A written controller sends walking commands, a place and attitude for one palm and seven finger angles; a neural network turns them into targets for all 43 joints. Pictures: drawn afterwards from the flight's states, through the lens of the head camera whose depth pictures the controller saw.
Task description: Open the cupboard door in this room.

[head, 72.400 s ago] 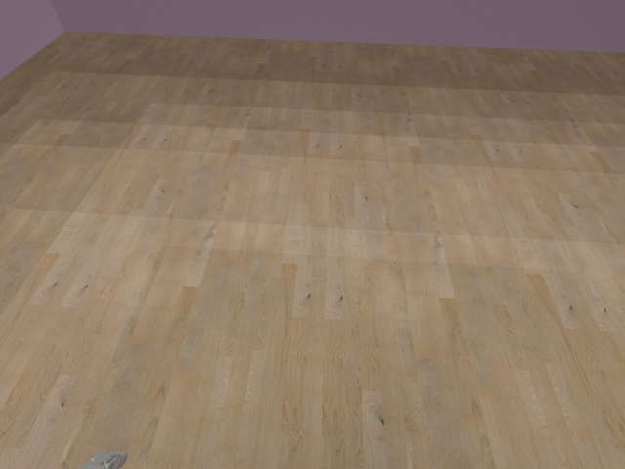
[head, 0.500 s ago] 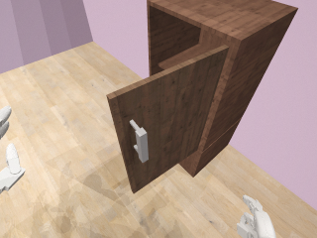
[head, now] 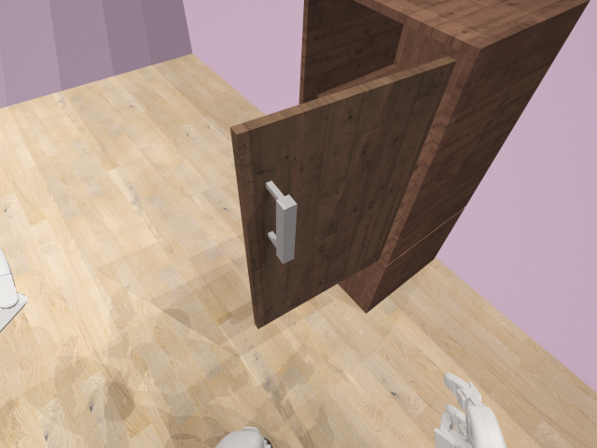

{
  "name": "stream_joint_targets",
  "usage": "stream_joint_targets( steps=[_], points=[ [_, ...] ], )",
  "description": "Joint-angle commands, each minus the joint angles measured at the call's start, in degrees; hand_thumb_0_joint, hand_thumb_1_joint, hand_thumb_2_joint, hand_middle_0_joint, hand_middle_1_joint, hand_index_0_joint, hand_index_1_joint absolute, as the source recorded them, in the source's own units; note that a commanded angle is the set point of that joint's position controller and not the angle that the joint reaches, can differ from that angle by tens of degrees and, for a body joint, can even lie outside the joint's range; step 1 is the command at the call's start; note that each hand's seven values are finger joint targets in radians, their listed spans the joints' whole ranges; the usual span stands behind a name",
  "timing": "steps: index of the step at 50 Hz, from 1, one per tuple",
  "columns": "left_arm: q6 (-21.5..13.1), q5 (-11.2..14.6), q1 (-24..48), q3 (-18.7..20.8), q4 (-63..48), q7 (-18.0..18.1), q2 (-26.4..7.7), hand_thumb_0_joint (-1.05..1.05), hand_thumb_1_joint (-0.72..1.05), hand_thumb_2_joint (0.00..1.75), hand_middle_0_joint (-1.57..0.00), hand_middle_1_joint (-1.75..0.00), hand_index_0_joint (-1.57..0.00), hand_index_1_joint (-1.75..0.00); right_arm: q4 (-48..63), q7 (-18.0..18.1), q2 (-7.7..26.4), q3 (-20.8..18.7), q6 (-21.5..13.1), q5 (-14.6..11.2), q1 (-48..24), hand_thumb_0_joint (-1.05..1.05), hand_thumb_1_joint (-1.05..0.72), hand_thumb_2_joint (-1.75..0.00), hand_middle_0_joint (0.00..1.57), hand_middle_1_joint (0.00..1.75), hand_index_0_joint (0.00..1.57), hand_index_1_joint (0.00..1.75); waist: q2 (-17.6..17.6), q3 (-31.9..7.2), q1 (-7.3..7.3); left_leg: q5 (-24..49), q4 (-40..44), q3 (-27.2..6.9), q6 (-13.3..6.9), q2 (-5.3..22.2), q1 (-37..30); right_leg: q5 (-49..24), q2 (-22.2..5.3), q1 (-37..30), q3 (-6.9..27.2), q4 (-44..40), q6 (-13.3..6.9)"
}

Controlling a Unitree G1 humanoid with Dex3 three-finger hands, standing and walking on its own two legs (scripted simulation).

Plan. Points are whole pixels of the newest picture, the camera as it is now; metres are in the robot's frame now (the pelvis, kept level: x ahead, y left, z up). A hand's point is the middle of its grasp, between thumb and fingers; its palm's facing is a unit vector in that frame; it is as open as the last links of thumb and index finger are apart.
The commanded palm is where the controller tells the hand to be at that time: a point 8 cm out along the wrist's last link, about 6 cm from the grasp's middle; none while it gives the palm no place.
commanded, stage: step back with the hand held close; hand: left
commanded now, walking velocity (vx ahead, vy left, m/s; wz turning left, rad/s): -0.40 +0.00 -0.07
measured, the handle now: (279, 223) +0.44 +0.07 +0.03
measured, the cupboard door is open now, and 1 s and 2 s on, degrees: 84 84 84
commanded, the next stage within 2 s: stop stepping back and stand still in 0.24 s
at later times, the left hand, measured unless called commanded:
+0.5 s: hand out of the picture +0.11 +0.25 +0.18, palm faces +0.32 -0.82 -0.47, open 7.4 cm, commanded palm +0.04 +0.29 +0.20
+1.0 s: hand out of the picture +0.05 +0.22 +0.18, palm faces +0.32 -0.80 -0.51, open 7.4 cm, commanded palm -0.01 +0.28 +0.20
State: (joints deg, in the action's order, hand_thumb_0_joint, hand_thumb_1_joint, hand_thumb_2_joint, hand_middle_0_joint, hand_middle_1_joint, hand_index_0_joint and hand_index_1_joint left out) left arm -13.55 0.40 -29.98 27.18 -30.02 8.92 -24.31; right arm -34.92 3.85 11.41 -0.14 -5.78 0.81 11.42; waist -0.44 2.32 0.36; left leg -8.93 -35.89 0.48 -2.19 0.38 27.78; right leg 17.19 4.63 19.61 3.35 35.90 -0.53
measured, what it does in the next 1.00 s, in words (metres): walks backwards: right foot, then left foot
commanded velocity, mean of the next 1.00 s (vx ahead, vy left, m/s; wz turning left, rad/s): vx -0.02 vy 0.03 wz -0.02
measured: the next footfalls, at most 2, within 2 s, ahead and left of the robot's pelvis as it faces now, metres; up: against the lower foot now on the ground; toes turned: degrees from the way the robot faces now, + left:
right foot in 0.56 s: -0.18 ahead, -0.10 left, +0.00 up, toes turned -5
left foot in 0.76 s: -0.09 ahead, +0.09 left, +0.00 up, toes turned -4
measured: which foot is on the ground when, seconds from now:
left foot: down 0.00-0.56, up 0.58-0.74, down 0.76-1.00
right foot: down 0.00-0.20, up 0.22-0.54, down 0.56-1.00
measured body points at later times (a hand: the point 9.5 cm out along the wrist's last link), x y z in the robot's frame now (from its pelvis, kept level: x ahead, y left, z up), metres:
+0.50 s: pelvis -0.11 +0.00 +0.02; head -0.07 +0.03 +0.47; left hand +0.09 +0.29 +0.21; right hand +0.07 -0.21 -0.05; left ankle +0.01 +0.10 -0.72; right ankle -0.22 -0.11 -0.69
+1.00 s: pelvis -0.17 -0.01 +0.01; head -0.17 -0.01 +0.46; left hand +0.03 +0.27 +0.21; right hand -0.05 -0.26 -0.07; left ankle -0.11 +0.09 -0.72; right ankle -0.22 -0.10 -0.72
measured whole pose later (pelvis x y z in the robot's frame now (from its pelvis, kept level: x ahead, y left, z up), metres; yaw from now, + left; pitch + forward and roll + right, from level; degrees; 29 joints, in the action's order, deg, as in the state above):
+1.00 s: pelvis -0.17 -0.01 +0.01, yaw -4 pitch +0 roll +0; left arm -12.3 1.9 -33.5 24.2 -28.5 8.3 -25.3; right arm -36.6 3.2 11.6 0.4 -8.0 0.6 14.2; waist 0.2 -0.5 -2.7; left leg -12.9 -31.8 3.3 -0.8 1.0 20.0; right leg 20.1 2.0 10.3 -2.8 30.6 -2.6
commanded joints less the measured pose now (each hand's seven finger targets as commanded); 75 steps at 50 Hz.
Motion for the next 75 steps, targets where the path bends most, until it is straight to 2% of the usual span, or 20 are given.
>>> stream_joint_targets(
  steps=[1, 5, 7, 9, 12, 16, 24, 28, 31, 35, 39, 41, 46, 50, 53, 59, 60, 61, 67, 75],
  points=[
    [-3.13, 1.27, 1.70, 4.16, -13.00, 0.95, -10.73, 0.00, 0.90, 0.90, -0.20, -0.30, -0.20, -0.30, 7.47, 0.23, 7.16, -3.98, -3.29, -0.82, -4.53, 0.00, -0.90, -0.90, 0.20, 0.30, 0.20, 0.30, 5.58, -12.24, -1.23, -7.38, -2.08, -0.93, 2.37, 0.76, -11.51, -15.68, -14.83, 1.62, 15.19, -15.22, -4.58],
    [-2.11, 0.72, 0.66, 6.62, -12.72, 1.47, -13.18, 0.00, 0.90, 0.90, -0.20, -0.30, -0.20, -0.30, 7.32, 0.16, 5.39, -3.36, -1.16, -0.46, -7.05, 0.00, -0.90, -0.90, 0.20, 0.30, 0.20, 0.30, 7.42, -9.76, -0.93, -12.84, -10.63, -2.38, 3.11, -0.09, -6.67, -29.93, -20.23, 0.44, 14.74, -15.60, -8.42],
    [-1.64, 0.88, -0.36, 6.82, -13.02, 1.40, -12.54, 0.00, 0.90, 0.90, -0.20, -0.30, -0.20, -0.30, 7.16, 1.08, 5.32, -2.57, -0.36, -0.53, -6.80, 0.00, -0.90, -0.90, 0.20, 0.30, 0.20, 0.30, 2.86, -8.97, -1.41, -4.55, 7.10, -0.99, 3.02, 0.09, -10.11, -34.14, -13.41, -2.45, 7.09, -9.23, -3.66],
    [-2.48, 0.89, 0.09, 7.92, -15.40, 1.16, -13.28, 0.00, 0.90, 0.90, -0.20, -0.30, -0.20, -0.30, 8.16, 1.54, 8.01, -3.83, -0.59, -0.71, -7.31, 0.00, -0.90, -0.90, 0.20, 0.30, 0.20, 0.30, -11.58, -12.66, 0.21, 20.54, 16.34, -10.36, -1.15, 11.33, -9.58, -16.19, -2.54, -7.04, -0.27, 1.62, 1.95],
    [-3.07, 2.26, -1.80, 7.10, -17.43, 0.54, -11.81, 0.00, 0.90, 0.90, -0.20, -0.30, -0.20, -0.30, 7.72, 0.59, 7.00, -4.31, -3.47, 1.10, -4.75, 0.00, -0.90, -0.90, 0.20, 0.30, 0.20, 0.30, -12.42, -14.05, -0.25, 26.21, 18.72, -17.24, -6.97, 20.50, -10.56, 13.79, -0.16, 0.34, 1.95, 24.59, 1.13],
    [-1.25, 2.17, -2.12, 2.60, -17.18, 0.57, -8.35, 0.00, 0.90, 0.90, -0.20, -0.30, -0.20, -0.30, 5.73, -0.71, 7.63, -4.33, -5.06, -0.03, -4.65, 0.00, -0.90, -0.90, 0.20, 0.30, 0.20, 0.30, -8.72, -15.45, -0.55, 36.04, 15.61, -8.92, -5.71, 17.29, -24.35, 10.75, -1.50, 6.18, -1.25, 21.16, 2.25],
    [1.81, 3.48, -5.28, 5.68, -16.45, 1.71, -11.19, 0.00, 0.90, 0.90, -0.20, -0.30, -0.20, -0.30, 8.64, 0.12, 6.86, -1.86, -3.90, 0.05, -5.83, 0.00, -0.90, -0.90, 0.20, 0.30, 0.20, 0.30, -14.98, -9.96, -0.47, -24.69, 28.04, -3.54, 1.34, 7.08, -7.77, 10.10, 0.91, -16.74, -11.31, -12.10, -0.69],
    [-0.19, 3.71, -3.62, 11.36, -17.02, 1.77, -18.25, 0.00, 0.90, 0.90, -0.20, -0.30, -0.20, -0.30, 7.01, -0.44, 6.30, -0.71, -1.99, 1.29, -5.59, 0.00, -0.90, -0.90, 0.20, 0.30, 0.20, 0.30, 7.33, -8.96, -0.18, -6.21, -11.81, -0.11, 3.76, 1.18, -9.32, 1.27, -23.58, 0.63, 13.41, -28.52, -10.71],
    [0.73, 3.35, 0.15, 5.87, -8.79, 1.36, -11.68, 0.00, 0.90, 0.90, -0.20, -0.30, -0.20, -0.30, 5.64, 0.06, 6.77, -1.80, -3.05, -1.35, -3.97, 0.00, -0.90, -0.90, 0.20, 0.30, 0.20, 0.30, 9.78, -5.51, -1.45, -7.11, -15.55, -1.58, 3.23, 2.04, 2.04, -12.69, -19.56, -8.60, 8.28, -20.32, -7.46],
    [0.18, 1.79, 6.08, 2.23, -4.77, 1.48, -10.02, 0.00, 0.90, 0.90, -0.20, -0.30, -0.20, -0.30, 4.80, 1.51, 7.35, -1.73, -4.22, -1.03, -4.76, 0.00, -0.90, -0.90, 0.20, 0.30, 0.20, 0.30, 4.59, -1.87, -1.22, -6.01, 4.18, 4.44, 0.58, 0.50, -10.78, -10.64, -16.70, -4.93, 3.69, -15.93, -4.81],
    [-1.03, 1.49, 4.78, 3.46, -7.71, 1.52, -10.82, 0.00, 0.90, 0.90, -0.20, -0.30, -0.20, -0.30, 6.51, 1.59, 9.49, -2.71, -4.87, -1.33, -2.41, 0.00, -0.90, -0.90, 0.20, 0.30, 0.20, 0.30, -1.98, -6.53, -0.97, 14.12, 8.61, -4.89, -3.42, 6.40, -21.25, -21.26, -7.76, -4.62, -1.17, -2.79, 0.95],
    [-2.09, 1.50, 3.18, 3.72, -12.09, 0.90, -11.78, 0.00, 0.90, 0.90, -0.20, -0.30, -0.20, -0.30, 6.00, 0.96, 7.65, -1.59, -5.23, -0.23, -3.45, 0.00, -0.90, -0.90, 0.20, 0.30, 0.20, 0.30, -13.34, -7.80, -0.92, 11.14, 17.31, -14.18, -4.59, 11.27, -18.06, 7.29, -4.59, -2.50, -5.69, 4.56, 1.54],
    [-2.14, 1.44, -2.94, 6.24, -11.07, 1.41, -11.14, 0.00, 0.90, 0.90, -0.20, -0.30, -0.20, -0.30, 6.74, 0.41, 7.92, -1.91, -5.91, -0.53, -3.61, 0.00, -0.90, -0.90, 0.20, 0.30, 0.20, 0.30, -7.74, -4.94, -0.37, -7.37, 16.91, -6.40, -2.13, 8.77, -5.54, 1.21, -5.55, -13.29, -4.79, -10.15, -0.06],
    [-1.82, 2.93, -4.63, 6.24, -6.60, 0.98, -10.12, 0.00, 0.90, 0.90, -0.20, -0.30, -0.20, -0.30, 6.33, -0.33, 7.15, -2.88, -3.96, -0.92, -2.19, 0.00, -0.90, -0.90, 0.20, 0.30, 0.20, 0.30, 7.58, -2.89, -1.16, -8.24, -6.01, -0.54, 2.65, 0.45, -6.03, 3.64, -18.97, -3.57, 16.96, -24.76, -7.58],
    [-1.92, 1.91, 1.41, 3.67, -3.47, 1.02, -8.68, 0.00, 0.90, 0.90, -0.20, -0.30, -0.20, -0.30, 5.34, 0.21, 6.50, -1.74, -4.39, -0.91, -1.84, 0.00, -0.90, -0.90, 0.20, 0.30, 0.20, 0.30, 5.60, -3.83, -1.96, -6.05, 2.67, -1.08, 1.95, 1.69, -8.86, -16.92, -15.80, -8.72, 7.03, -16.53, -5.12],
    [-1.45, 1.09, 4.89, 1.53, -6.73, 0.14, -9.31, 0.00, 0.90, 0.90, -0.20, -0.30, -0.20, -0.30, 6.42, 1.41, 7.51, -1.43, -5.14, -0.77, -3.79, 0.00, -0.90, -0.90, 0.20, 0.30, 0.20, 0.30, -4.32, -8.32, -0.26, 19.08, 12.62, -5.94, -0.33, 5.95, -20.51, -16.72, -6.03, -9.39, -1.47, -10.92, 1.16],
    [5.80, -1.66, 5.75, -22.50, 37.83, -6.48, 3.53, 0.00, 0.90, 0.90, -0.20, -0.30, -0.20, -0.30, -7.72, -3.59, 13.73, -4.47, -7.92, -1.45, -6.60, 0.00, -0.90, -0.90, 0.20, 0.30, 0.20, 0.30, -5.16, -4.06, -2.98, 29.84, 6.88, -7.79, -1.03, 6.95, -16.98, -18.34, -7.59, -1.28, -5.05, -2.16, 0.09],
    [11.46, -2.18, 6.36, -19.55, 40.38, -7.92, 2.67, 0.00, 0.90, 0.90, -0.20, -0.30, -0.20, -0.30, -8.34, -3.88, 15.94, -4.92, -2.19, -1.03, -2.31, 0.00, -0.90, -0.90, 0.20, 0.30, 0.20, 0.30, -4.10, -6.74, -0.89, 32.88, 9.15, -9.24, -2.87, 8.36, -13.69, -10.57, -8.12, -5.62, -2.45, -2.30, -0.37],
    [12.15, -2.30, 15.27, -22.34, 60.78, -8.56, 0.26, 0.00, 0.90, 0.90, -0.20, -0.30, -0.20, -0.30, -10.81, -3.77, 11.36, -2.24, 3.28, 0.33, -4.82, 0.00, -0.90, -0.90, 0.20, 0.30, 0.20, 0.30, 12.58, -7.09, -0.64, 4.58, 6.76, -6.95, -0.48, 2.79, -11.69, -7.21, -12.96, -6.70, 3.84, -13.53, -3.75],
    [13.40, -1.25, 14.38, -25.00, 84.07, -7.66, 4.69, 0.00, 0.90, 0.90, -0.20, -0.30, -0.20, -0.30, -20.16, -2.60, 7.64, -0.45, 5.98, 0.75, -2.09, 0.00, -0.90, -0.90, 0.20, 0.30, 0.20, 0.30, -7.81, -1.65, -0.27, -3.45, 16.24, -9.57, 0.08, 4.04, -12.25, 0.41, -9.44, -8.87, 1.07, -17.04, -2.74]
  ],
)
